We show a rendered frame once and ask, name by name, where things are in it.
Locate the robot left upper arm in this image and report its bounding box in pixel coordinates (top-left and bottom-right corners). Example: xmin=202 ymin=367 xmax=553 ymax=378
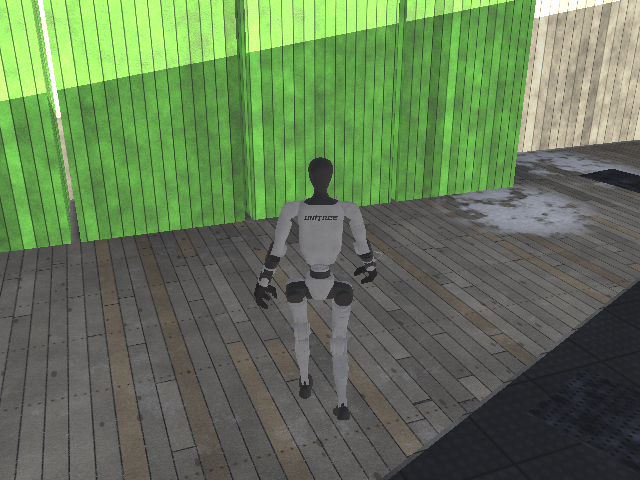
xmin=270 ymin=201 xmax=300 ymax=257

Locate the robot left hand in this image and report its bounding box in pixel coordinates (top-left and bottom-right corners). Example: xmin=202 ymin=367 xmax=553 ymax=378
xmin=254 ymin=282 xmax=277 ymax=309

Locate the robot right thigh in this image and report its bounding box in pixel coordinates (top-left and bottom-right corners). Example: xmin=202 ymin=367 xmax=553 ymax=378
xmin=330 ymin=281 xmax=353 ymax=355

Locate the left robot forearm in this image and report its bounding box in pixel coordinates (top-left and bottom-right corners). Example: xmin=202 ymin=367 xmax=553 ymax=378
xmin=258 ymin=241 xmax=280 ymax=287

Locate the right robot forearm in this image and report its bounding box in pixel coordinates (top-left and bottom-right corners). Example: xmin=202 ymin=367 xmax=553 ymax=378
xmin=359 ymin=239 xmax=376 ymax=271

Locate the robot head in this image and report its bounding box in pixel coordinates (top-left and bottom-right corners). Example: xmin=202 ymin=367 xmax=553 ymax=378
xmin=304 ymin=157 xmax=338 ymax=205

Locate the robot right upper arm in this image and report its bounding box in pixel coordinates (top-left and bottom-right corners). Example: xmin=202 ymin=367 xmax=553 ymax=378
xmin=341 ymin=201 xmax=370 ymax=255

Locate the robot right hand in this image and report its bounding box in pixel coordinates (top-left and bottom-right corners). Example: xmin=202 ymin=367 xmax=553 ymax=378
xmin=354 ymin=266 xmax=377 ymax=284

